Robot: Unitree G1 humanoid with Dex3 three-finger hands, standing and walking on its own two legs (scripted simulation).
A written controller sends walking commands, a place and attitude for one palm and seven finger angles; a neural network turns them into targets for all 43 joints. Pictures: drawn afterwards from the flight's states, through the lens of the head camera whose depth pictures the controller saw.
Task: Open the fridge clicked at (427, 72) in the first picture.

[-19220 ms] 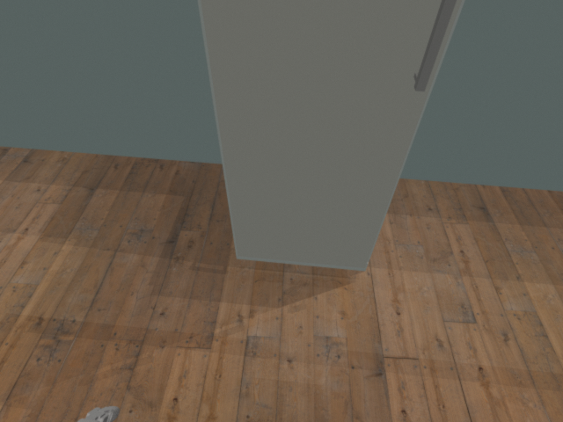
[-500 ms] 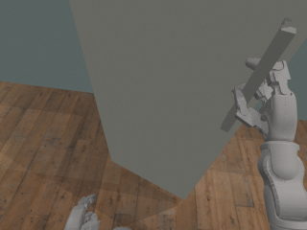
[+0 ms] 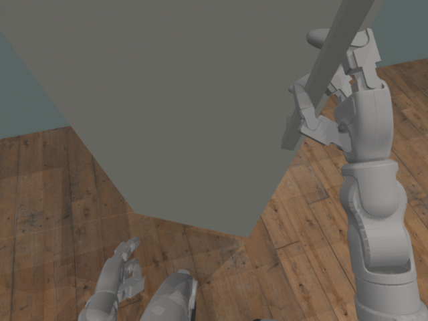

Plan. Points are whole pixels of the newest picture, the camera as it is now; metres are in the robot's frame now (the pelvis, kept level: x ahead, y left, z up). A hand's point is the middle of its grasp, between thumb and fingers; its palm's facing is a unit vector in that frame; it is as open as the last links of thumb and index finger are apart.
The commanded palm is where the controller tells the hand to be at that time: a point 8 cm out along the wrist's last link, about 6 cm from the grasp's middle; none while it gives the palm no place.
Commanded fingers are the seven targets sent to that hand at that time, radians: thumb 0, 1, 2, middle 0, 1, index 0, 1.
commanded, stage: walk backward, drawing the door open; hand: right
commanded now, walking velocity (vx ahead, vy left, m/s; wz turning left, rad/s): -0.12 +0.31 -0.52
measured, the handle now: (315, 76) +0.40 -0.07 +0.24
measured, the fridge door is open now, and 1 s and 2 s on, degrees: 28 56 67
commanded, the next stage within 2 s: stop walking and hold the door back in 1.24 s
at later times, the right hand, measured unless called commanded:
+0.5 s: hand (265, 175) +0.26 -0.01 +0.22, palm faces +0.32 +0.93 -0.18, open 7.2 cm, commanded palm +0.22 -0.05 +0.22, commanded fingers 0.00 -0.90 -0.90 0.45 1.40 0.45 1.40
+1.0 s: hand (182, 265) +0.17 +0.06 +0.22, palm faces +0.73 +0.66 -0.17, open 7.0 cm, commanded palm +0.11 +0.04 +0.22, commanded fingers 0.00 -0.90 -0.90 0.45 1.40 0.45 1.40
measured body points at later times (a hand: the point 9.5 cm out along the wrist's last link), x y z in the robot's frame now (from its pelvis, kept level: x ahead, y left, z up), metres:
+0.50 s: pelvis +0.00 +0.20 +0.00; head +0.09 +0.16 +0.44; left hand +0.27 +0.33 -0.09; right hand +0.24 -0.06 +0.23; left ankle +0.07 +0.29 -0.67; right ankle -0.04 +0.05 -0.73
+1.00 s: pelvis +0.02 +0.38 -0.01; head +0.06 +0.32 +0.44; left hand +0.31 +0.48 -0.09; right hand +0.13 +0.03 +0.23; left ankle +0.12 +0.45 -0.69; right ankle -0.02 +0.31 -0.74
